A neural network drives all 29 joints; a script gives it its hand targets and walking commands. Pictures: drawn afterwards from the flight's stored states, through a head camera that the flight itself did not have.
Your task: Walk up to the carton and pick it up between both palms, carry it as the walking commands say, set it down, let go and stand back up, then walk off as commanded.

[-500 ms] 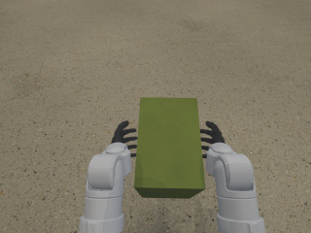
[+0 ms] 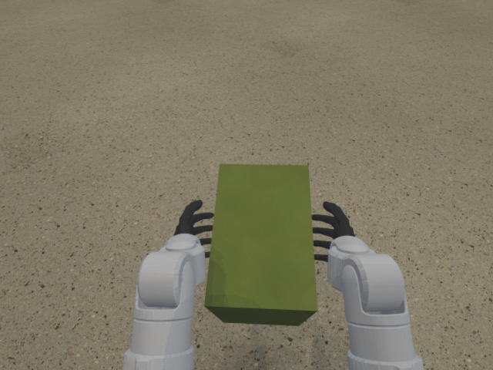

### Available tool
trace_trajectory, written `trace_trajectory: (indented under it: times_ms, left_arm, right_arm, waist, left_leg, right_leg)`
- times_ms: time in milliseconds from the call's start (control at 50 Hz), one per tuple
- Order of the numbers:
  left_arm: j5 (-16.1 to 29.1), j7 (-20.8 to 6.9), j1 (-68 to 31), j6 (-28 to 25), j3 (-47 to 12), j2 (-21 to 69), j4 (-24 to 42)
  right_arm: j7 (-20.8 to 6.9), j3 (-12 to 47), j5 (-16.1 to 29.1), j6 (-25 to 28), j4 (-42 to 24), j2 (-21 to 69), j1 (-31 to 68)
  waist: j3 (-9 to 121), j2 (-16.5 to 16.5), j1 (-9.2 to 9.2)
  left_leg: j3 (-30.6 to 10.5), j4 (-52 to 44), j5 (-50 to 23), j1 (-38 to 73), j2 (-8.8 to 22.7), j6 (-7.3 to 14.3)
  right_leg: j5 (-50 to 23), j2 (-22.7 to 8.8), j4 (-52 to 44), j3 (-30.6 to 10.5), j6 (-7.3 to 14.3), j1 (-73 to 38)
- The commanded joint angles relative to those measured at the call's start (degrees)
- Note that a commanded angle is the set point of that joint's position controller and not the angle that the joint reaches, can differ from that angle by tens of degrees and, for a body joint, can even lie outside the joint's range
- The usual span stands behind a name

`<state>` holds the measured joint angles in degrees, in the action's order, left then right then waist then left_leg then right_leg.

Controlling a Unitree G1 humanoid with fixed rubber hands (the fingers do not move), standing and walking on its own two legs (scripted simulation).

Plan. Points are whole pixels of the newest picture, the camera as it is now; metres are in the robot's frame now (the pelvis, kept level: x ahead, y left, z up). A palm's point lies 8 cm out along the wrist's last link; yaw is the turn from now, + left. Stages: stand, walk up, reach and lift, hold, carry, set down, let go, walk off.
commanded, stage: carry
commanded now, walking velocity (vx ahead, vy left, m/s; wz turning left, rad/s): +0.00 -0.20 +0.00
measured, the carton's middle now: (262, 251) +0.34 +0.00 +0.02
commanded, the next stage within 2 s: none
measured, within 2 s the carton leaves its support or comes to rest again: neither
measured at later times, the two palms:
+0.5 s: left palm (172, 254) +0.28 +0.14 +0.10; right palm (331, 257) +0.28 -0.09 +0.10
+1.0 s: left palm (159, 239) +0.30 +0.16 +0.11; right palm (317, 237) +0.30 -0.07 +0.11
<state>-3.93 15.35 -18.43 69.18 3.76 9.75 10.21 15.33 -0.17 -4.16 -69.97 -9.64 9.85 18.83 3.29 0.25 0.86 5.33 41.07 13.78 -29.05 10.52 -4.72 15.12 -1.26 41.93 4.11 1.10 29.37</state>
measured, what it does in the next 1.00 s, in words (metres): stands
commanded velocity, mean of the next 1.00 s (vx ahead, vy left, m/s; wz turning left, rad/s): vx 0.00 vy -0.04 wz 0.00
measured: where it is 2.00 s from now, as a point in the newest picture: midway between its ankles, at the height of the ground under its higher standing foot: outside the picture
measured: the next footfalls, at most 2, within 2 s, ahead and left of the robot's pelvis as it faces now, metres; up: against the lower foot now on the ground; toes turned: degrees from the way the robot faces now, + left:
none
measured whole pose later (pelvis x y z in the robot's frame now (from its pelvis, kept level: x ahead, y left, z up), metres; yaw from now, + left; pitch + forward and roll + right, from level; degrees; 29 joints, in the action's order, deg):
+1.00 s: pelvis +0.00 +0.03 +0.01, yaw +1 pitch +4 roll +0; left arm -3.6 15.9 -21.0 69.3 3.8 10.6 8.3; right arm 16.2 -2.4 -5.4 -69.3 -7.7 10.3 20.2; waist 4.7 -1.4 -0.5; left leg 5.9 34.1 11.7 -26.0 4.7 -1.2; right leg 10.7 -4.9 34.0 3.5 -1.9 26.9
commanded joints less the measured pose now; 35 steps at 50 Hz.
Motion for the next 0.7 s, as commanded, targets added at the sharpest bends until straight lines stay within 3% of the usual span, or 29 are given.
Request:
trace_trajectory:
  times_ms: [0, 20, 40, 60, 80, 100, 120, 140, 180, 200, 260, 280, 300, 320, 360, 380, 400, 420, 440, 460, 480, 500, 540, 580, 600, 620, 640, 660, 680]
  left_arm:
    - [17.7, -10.7, -22.2, -2.8, -25.3, 61.5, 8.4]
    - [18.9, -11.0, -24.4, -3.2, -26.2, 63.3, 9.5]
    - [18.4, -10.8, -22.1, -3.1, -25.7, 62.6, 9.4]
    - [18.1, -11.2, -20.7, -2.4, -26.7, 61.9, 7.0]
    - [16.9, -11.2, -19.8, -2.0, -25.6, 61.1, 5.2]
    - [17.7, -11.1, -23.7, -2.4, -27.0, 61.7, 8.6]
    - [17.4, -11.2, -23.8, -1.8, -27.2, 62.6, 7.4]
    - [17.5, -11.6, -24.3, -1.9, -26.9, 62.6, 6.4]
    - [18.4, -11.6, -25.2, -2.1, -27.4, 62.9, 7.7]
    - [19.1, -11.8, -26.2, -1.7, -27.3, 63.2, 7.6]
    - [18.2, -11.1, -24.9, -1.4, -25.4, 63.5, 5.3]
    - [17.6, -10.9, -25.2, -2.1, -25.1, 62.8, 6.1]
    - [17.3, -10.8, -22.1, -2.5, -24.0, 64.1, 3.0]
    - [18.1, -10.7, -25.5, -2.5, -24.7, 64.0, 5.9]
    - [17.7, -10.6, -24.1, -2.6, -24.7, 63.1, 6.8]
    - [18.1, -10.8, -25.5, -2.5, -25.7, 64.8, 7.8]
    - [17.9, -10.5, -25.2, -2.9, -25.4, 63.7, 9.4]
    - [17.6, -10.0, -26.5, -2.9, -26.9, 64.0, 10.0]
    - [17.6, -10.1, -26.1, -2.7, -25.6, 63.7, 9.3]
    - [17.7, -10.0, -24.7, -3.1, -26.4, 63.8, 7.8]
    - [17.5, -10.3, -22.2, -3.2, -25.9, 62.7, 7.1]
    - [17.6, -10.4, -23.0, -3.0, -25.6, 63.9, 6.4]
    - [19.1, -10.6, -25.2, -2.7, -27.4, 65.0, 8.9]
    - [19.0, -10.3, -26.4, -3.6, -27.5, 64.3, 12.0]
    - [18.4, -10.2, -24.6, -2.8, -27.7, 63.9, 8.8]
    - [18.9, -10.6, -27.0, -3.2, -28.1, 64.1, 10.7]
    - [18.3, -10.5, -26.0, -2.7, -27.9, 63.7, 8.7]
    - [17.8, -10.6, -22.1, -2.2, -26.5, 62.9, 5.9]
    - [17.3, -10.6, -20.0, -2.1, -25.6, 62.4, 5.3]
  right_arm:
    - [-9.8, 24.1, 16.5, 3.4, -7.9, 63.6, 23.1]
    - [-9.4, 23.6, 16.2, 4.1, -11.2, 62.8, 26.4]
    - [-9.4, 22.9, 16.0, 4.1, -11.7, 61.6, 24.0]
    - [-10.0, 22.3, 15.0, 3.6, -7.6, 61.1, 20.0]
    - [-10.0, 21.6, 14.3, 3.2, -6.1, 60.1, 18.4]
    - [-10.3, 22.3, 16.0, 3.7, -9.6, 61.4, 24.1]
    - [-10.8, 21.9, 15.7, 3.4, -7.4, 61.8, 23.4]
    - [-10.4, 21.4, 15.2, 3.7, -7.7, 61.2, 24.7]
    - [-10.4, 21.8, 15.2, 3.6, -9.0, 62.0, 26.5]
    - [-10.1, 20.4, 13.6, 2.9, -4.1, 62.4, 22.0]
    - [-9.8, 20.4, 14.3, 2.9, -3.6, 63.1, 22.9]
    - [-10.0, 22.4, 15.9, 3.4, -6.8, 63.1, 26.9]
    - [-9.9, 23.1, 16.4, 3.7, -8.9, 62.6, 28.9]
    - [-9.9, 22.3, 16.2, 3.2, -5.0, 64.6, 24.7]
    - [-10.1, 22.2, 16.0, 3.3, -5.2, 64.6, 22.4]
    - [-10.7, 22.5, 16.8, 3.6, -9.3, 63.7, 25.5]
    - [-10.8, 22.8, 18.1, 3.8, -9.6, 64.2, 26.4]
    - [-10.7, 23.3, 17.7, 3.9, -10.2, 63.9, 27.6]
    - [-10.7, 22.7, 17.6, 3.9, -9.6, 63.1, 28.1]
    - [-10.4, 23.0, 16.5, 4.1, -8.1, 63.6, 24.6]
    - [-10.5, 24.1, 16.9, 4.3, -9.6, 63.4, 25.2]
    - [-10.3, 24.2, 17.2, 4.4, -10.7, 64.0, 26.9]
    - [-10.3, 22.4, 16.2, 4.1, -10.4, 63.1, 24.8]
    - [-10.8, 23.4, 17.3, 4.3, -9.7, 64.4, 24.4]
    - [-10.5, 22.0, 15.8, 3.8, -6.1, 63.8, 20.8]
    - [-10.8, 22.8, 16.9, 4.2, -10.5, 63.2, 25.3]
    - [-10.5, 22.0, 15.9, 4.1, -8.0, 63.0, 23.1]
    - [-10.3, 22.3, 15.5, 3.8, -7.0, 61.9, 21.9]
    - [-10.3, 22.6, 15.6, 3.6, -7.8, 61.6, 22.2]
  waist:
    - [17.6, -14.4, -0.85]
    - [19.6, -15.3, -0.55]
    - [23.8, -11.2, -0.49]
    - [24.3, -2.7, -0.35]
    - [24.8, -0.1, -0.71]
    - [23.6, 4.8, -0.41]
    - [21.6, 10.0, -0.87]
    - [20.3, 7.6, -0.64]
    - [18.0, 6.7, -0.87]
    - [16.8, 6.8, -1.53]
    - [18.7, -12.2, -1.28]
    - [18.8, -12.1, -1.1]
    - [19.7, -11.7, -0.49]
    - [22.3, -4.3, -0.36]
    - [22.0, -1.5, -0.72]
    - [23.0, 4.5, -0.85]
    - [22.6, 6.6, -1.31]
    - [21.7, 6.8, -1.26]
    - [20.5, 4.5, -1.59]
    - [20.4, 1.0, -1.14]
    - [22.2, -6.2, -1.16]
    - [23.4, -3.5, -1.19]
    - [24.9, 2.5, -1.16]
    - [26.9, 3.2, -1.21]
    - [27.5, 1.9, -1.18]
    - [24.9, 5.3, -1.38]
    - [23.7, 2.9, -1.22]
    - [22.0, 2.9, -1.49]
    - [23.0, -0.3, -1.54]
  left_leg:
    - [3.2, -0.2, 4.5, 3.1, -2.9, 0.8]
    - [3.8, 3.3, 5.8, 4.6, -4.2, 1.6]
    - [3.2, 2.7, 4.8, 8.0, -4.3, 2.2]
    - [0.8, -3.6, -2.0, 12.5, -1.7, 2.6]
    - [1.6, -3.2, -2.2, 14.7, -1.7, 2.5]
    - [-4.9, -9.7, -0.3, 14.4, 3.4, 3.6]
    - [-5.0, -11.1, 10.4, 13.8, 4.2, 4.3]
    - [-5.2, -12.5, 14.5, 9.1, 4.4, 3.8]
    - [-7.5, -15.8, 14.2, 6.8, 6.3, 3.6]
    - [-2.3, -13.5, 15.4, 2.5, 2.7, 3.1]
    - [5.6, 6.4, 7.2, 9.8, -8.0, 1.8]
    - [1.6, 5.8, 5.8, 9.4, -6.8, 2.1]
    - [-0.5, 1.3, 1.4, 11.3, -4.8, 2.6]
    - [0.4, -1.8, -0.3, 15.1, -3.8, 3.1]
    - [-2.3, -9.6, 7.5, 10.9, -2.0, 4.0]
    - [-4.0, -12.5, 9.1, 10.3, -0.4, 4.0]
    - [-3.8, -13.3, 8.9, 10.9, -0.3, 3.5]
    - [-7.8, -17.1, 13.4, 7.1, 2.2, 4.3]
    - [-5.3, -16.7, 14.5, 5.4, 1.0, 3.5]
    - [-3.4, -14.1, 9.3, 5.3, 0.3, 3.3]
    - [-3.2, -12.7, 5.8, 6.4, -0.9, 3.2]
    - [-2.4, -11.4, 2.4, 8.6, -1.1, 3.6]
    - [-3.7, -13.7, -0.6, 11.0, -0.1, 3.6]
    - [-1.7, -11.7, -2.2, 14.3, -1.2, 3.5]
    - [-0.7, -10.3, 0.0, 15.2, -2.3, 2.9]
    - [-4.2, -14.6, 3.8, 11.7, 0.4, 3.7]
    - [-2.3, -13.4, 4.0, 11.9, -1.0, 3.6]
    - [-4.2, -15.2, 2.1, 10.4, 0.1, 4.1]
    - [-4.6, -15.5, 3.4, 11.2, 0.1, 4.0]
  right_leg:
    - [-1.2, -11.0, -19.2, -10.5, 1.9, -9.5]
    - [1.3, -10.8, -18.7, -9.8, 3.4, -7.3]
    - [-4.3, -10.5, -15.8, -8.6, 3.6, -9.4]
    - [-9.1, -9.0, -11.5, -6.6, 2.6, -6.1]
    - [-3.9, -8.0, -10.8, -5.4, 1.8, -4.9]
    - [0.8, -6.4, -7.2, -3.3, 0.8, -2.6]
    - [12.2, -4.2, -8.0, -1.5, 0.3, -1.4]
    - [15.8, -3.7, -6.3, -1.0, 0.1, -1.7]
    - [12.3, -2.8, -4.6, -0.7, -0.1, -3.7]
    - [11.0, -3.2, -5.9, -0.5, 0.3, -6.6]
    - [25.0, -12.0, -26.2, -13.6, 2.4, 1.4]
    - [21.1, -13.7, -25.5, -14.4, 2.7, 0.3]
    - [15.4, -11.2, -22.0, -11.0, 1.3, -0.9]
    - [9.6, -9.2, -17.9, -7.6, 0.7, -2.6]
    - [14.8, -6.8, -16.4, -5.7, -0.4, -3.8]
    - [11.3, -6.0, -12.8, -3.9, -0.8, -5.1]
    - [7.4, -4.7, -9.5, -1.9, -0.4, -6.4]
    - [6.5, -3.2, -7.6, -0.9, -1.8, -8.5]
    - [5.9, -4.0, -11.1, -2.3, -0.4, -10.2]
    - [4.6, -5.1, -12.7, -3.3, -0.4, -11.0]
    - [5.9, -6.8, -15.1, -5.1, 0.0, -12.7]
    - [3.5, -7.9, -15.6, -6.3, 0.7, -12.2]
    - [-4.8, -7.0, -12.9, -4.4, -1.0, -12.6]
    - [-3.3, -6.7, -12.4, -4.1, -0.5, -11.9]
    - [-1.7, -7.5, -14.4, -5.8, -0.1, -11.2]
    - [0.6, -6.5, -13.0, -3.5, -0.7, -10.9]
    - [0.6, -6.7, -14.3, -4.1, -0.4, -10.6]
    - [-3.5, -6.6, -12.5, -2.9, -0.7, -12.3]
    - [-3.0, -6.7, -13.2, -4.1, -1.2, -11.7]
